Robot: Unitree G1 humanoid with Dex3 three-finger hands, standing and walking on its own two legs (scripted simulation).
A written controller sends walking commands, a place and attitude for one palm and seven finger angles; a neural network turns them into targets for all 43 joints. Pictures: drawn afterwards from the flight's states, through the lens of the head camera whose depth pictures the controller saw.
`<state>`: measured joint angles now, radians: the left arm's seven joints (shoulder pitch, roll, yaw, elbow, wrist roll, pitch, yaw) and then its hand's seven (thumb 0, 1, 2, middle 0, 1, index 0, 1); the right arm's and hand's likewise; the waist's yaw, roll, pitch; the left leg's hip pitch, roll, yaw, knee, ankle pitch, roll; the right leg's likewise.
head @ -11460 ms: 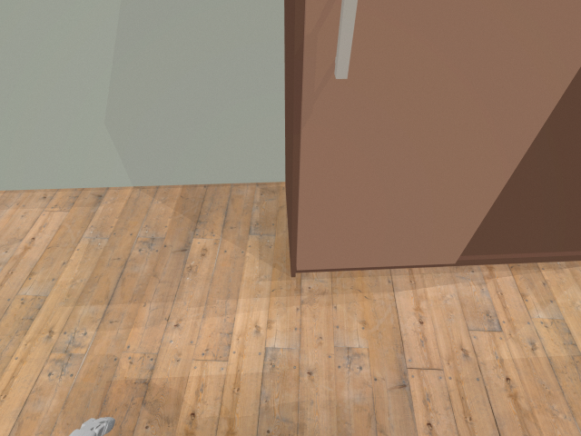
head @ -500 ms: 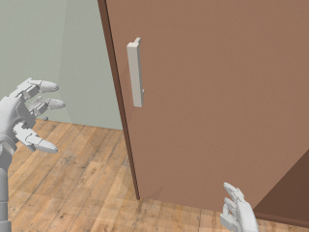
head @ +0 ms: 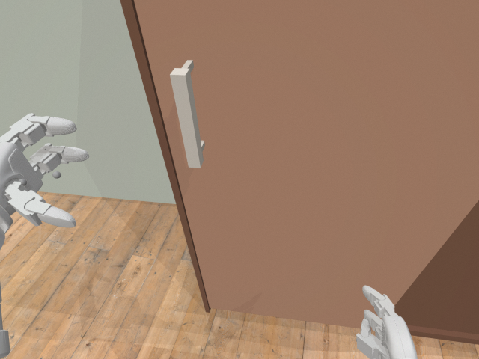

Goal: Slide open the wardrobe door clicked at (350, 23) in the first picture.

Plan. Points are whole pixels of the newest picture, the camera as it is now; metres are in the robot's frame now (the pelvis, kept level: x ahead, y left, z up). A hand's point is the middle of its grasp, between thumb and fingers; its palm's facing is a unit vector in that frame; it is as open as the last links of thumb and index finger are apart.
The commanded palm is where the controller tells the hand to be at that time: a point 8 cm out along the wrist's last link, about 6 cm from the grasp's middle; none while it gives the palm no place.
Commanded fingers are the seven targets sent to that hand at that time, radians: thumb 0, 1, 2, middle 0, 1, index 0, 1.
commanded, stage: raise the hand with hooked fingers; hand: left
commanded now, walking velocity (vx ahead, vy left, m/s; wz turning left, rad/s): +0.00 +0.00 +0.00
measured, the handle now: (192, 116) +0.46 +0.14 +0.21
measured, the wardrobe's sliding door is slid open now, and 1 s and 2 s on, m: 0.00 0.00 0.00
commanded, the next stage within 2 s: move the hooked fingers beside the handle in 0.10 s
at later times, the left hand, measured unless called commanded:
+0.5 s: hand (80, 162) +0.31 +0.27 +0.22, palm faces +0.03 -0.99 -0.11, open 14.0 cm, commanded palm +0.27 +0.30 +0.23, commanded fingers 0.00 -0.50 0.30 -0.30 -1.20 -0.30 -1.20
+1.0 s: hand (110, 149) +0.34 +0.24 +0.22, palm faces +0.01 -1.00 -0.08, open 14.0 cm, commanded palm +0.32 +0.28 +0.22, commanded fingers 0.00 -0.50 0.30 -0.30 -1.20 -0.30 -1.20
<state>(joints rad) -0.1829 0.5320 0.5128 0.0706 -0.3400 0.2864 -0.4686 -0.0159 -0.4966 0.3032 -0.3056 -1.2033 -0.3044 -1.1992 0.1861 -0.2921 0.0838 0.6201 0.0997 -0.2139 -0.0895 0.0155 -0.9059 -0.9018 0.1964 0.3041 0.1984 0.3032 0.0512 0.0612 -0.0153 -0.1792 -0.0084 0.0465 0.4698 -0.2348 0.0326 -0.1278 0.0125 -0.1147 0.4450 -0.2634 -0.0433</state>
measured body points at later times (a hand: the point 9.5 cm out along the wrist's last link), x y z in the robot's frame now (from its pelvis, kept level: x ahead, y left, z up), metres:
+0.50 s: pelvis +0.01 +0.00 +0.00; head -0.01 -0.03 +0.45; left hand +0.30 +0.32 +0.22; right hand +0.21 -0.22 -0.07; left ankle +0.02 +0.10 -0.74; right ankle -0.01 -0.09 -0.74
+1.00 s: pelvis +0.01 +0.00 +0.00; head -0.01 -0.03 +0.45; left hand +0.34 +0.29 +0.22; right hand +0.21 -0.23 -0.08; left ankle +0.02 +0.10 -0.74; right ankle -0.01 -0.09 -0.74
